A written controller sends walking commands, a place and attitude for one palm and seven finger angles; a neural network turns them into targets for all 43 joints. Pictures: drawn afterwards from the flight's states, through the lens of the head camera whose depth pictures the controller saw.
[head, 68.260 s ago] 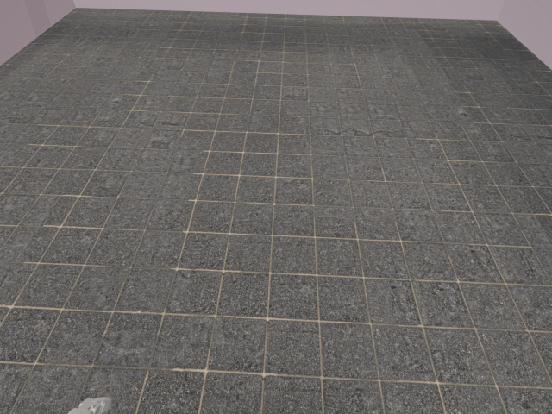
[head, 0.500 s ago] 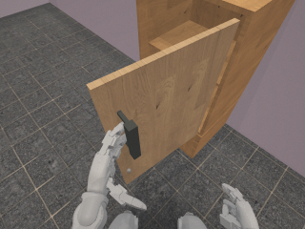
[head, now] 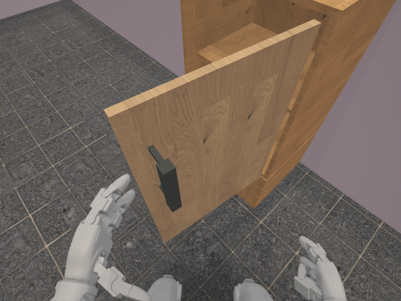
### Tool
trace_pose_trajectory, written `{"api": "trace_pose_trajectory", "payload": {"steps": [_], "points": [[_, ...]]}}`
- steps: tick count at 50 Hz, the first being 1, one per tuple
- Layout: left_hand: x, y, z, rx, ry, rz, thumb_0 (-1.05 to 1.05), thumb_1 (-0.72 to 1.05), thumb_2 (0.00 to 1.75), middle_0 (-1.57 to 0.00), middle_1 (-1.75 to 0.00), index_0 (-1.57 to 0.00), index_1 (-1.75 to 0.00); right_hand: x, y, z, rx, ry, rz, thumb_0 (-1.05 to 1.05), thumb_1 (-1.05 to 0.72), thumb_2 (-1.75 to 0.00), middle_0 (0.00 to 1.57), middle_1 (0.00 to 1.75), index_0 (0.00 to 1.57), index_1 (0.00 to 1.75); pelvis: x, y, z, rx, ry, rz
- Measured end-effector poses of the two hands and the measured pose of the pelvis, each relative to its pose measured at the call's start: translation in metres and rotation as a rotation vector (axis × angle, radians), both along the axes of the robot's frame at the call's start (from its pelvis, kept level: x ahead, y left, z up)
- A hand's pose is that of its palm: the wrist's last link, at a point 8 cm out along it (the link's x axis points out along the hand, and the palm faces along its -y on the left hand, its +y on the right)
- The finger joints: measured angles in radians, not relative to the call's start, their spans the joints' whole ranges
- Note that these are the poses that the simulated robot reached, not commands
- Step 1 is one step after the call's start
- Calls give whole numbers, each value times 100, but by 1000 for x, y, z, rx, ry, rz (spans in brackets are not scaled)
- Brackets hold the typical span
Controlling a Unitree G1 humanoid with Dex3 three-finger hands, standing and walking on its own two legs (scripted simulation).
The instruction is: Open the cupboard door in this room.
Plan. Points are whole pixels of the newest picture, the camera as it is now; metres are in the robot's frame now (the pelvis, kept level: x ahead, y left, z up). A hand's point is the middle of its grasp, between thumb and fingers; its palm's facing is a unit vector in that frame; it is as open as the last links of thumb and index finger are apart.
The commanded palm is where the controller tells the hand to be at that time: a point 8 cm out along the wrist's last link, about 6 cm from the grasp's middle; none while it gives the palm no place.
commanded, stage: slide the hand sideways off the handle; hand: left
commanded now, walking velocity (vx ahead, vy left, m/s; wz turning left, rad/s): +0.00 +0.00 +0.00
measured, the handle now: (164, 180) +0.33 +0.09 +0.07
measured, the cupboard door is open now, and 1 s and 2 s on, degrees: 82 82 82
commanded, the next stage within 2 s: draw the hand back to the body in 0.20 s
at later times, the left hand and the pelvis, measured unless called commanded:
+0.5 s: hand (98, 247) +0.20 +0.17 +0.09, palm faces -0.08 -1.00 -0.05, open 16.3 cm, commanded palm +0.17 +0.24 +0.10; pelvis -0.01 +0.01 +0.01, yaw +0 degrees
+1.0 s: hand (34, 231) +0.19 +0.23 +0.16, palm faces +0.22 -0.91 -0.34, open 14.9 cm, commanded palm +0.16 +0.28 +0.19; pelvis +0.02 +0.02 +0.06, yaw +0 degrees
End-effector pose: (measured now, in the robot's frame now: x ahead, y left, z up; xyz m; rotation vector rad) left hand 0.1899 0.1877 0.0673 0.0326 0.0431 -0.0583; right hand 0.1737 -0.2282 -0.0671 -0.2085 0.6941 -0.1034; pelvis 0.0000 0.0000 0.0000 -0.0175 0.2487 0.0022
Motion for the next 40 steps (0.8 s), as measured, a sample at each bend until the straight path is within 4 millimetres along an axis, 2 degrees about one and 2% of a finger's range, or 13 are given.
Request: {"api": "trace_pose_trajectory", "payload": {"steps": [11,18,22,30,40], "points": [[-18,24,-2,11,10,-3,-1,-50,30,-16,-31,-16,-31,-2,-4,0,-19,-16,-21,1,-90,-90,20,30,20,30,-4,0,-3,-9,-1,3],[-15,28,-2,-12,-10,-23,-1,-50,30,-15,-30,-15,-30,-4,4,1,-27,-35,-12,1,-90,-90,20,30,20,30,-8,6,-6,-19,-4,6],[-11,31,12,4,-23,-37,-1,-50,30,-15,-30,-15,-30,-6,11,6,-13,-36,-21,1,-90,-90,20,30,20,30,-8,10,0,-22,-23,5],[-14,50,43,24,-13,6,-1,-50,30,-15,-30,-15,-30,-10,24,29,14,-53,-28,1,-90,-90,20,30,21,30,-2,16,20,-26,-67,5],[-17,65,72,37,-34,11,-1,-48,30,-15,-30,-15,-30,0,26,52,1,-106,-11,1,-90,-90,20,30,21,30,7,21,36,-28,-113,6]]}}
